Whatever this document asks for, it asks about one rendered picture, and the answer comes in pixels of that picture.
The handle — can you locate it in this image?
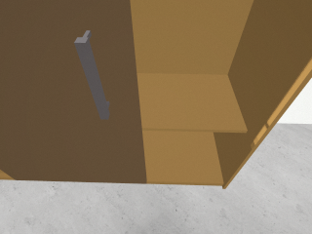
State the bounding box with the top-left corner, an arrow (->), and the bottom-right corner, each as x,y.
74,30 -> 110,120

